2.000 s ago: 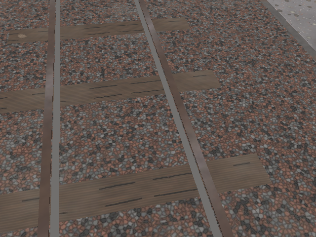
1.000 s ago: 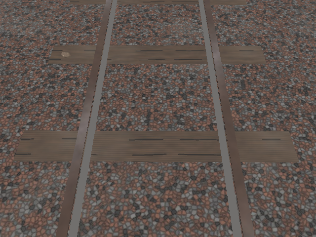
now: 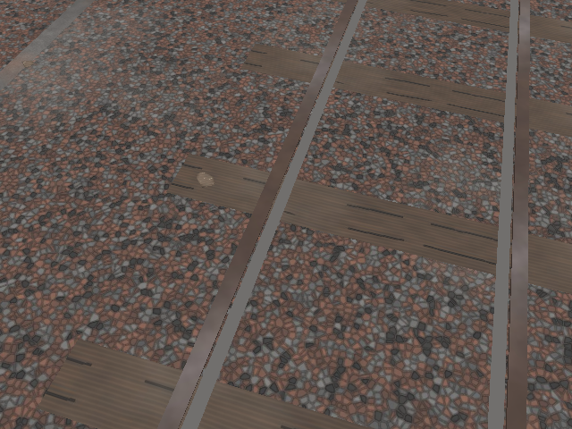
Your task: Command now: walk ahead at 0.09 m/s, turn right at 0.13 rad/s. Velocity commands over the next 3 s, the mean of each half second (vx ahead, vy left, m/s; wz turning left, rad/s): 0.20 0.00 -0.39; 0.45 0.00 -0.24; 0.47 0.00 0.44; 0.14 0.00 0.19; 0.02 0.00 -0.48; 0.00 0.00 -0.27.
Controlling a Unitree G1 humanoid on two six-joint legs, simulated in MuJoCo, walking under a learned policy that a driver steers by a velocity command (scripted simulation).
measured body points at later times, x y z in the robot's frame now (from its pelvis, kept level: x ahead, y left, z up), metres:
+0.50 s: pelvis +0.02 -0.04 +0.02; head +0.01 -0.07 +0.47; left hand +0.05 +0.22 -0.11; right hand +0.10 -0.33 -0.11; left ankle +0.11 +0.09 -0.67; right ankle -0.05 -0.09 -0.73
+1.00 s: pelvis +0.27 -0.08 +0.00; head +0.29 -0.08 +0.45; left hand +0.40 +0.15 -0.14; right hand +0.25 -0.35 -0.12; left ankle +0.32 -0.02 -0.73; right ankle +0.12 -0.15 -0.64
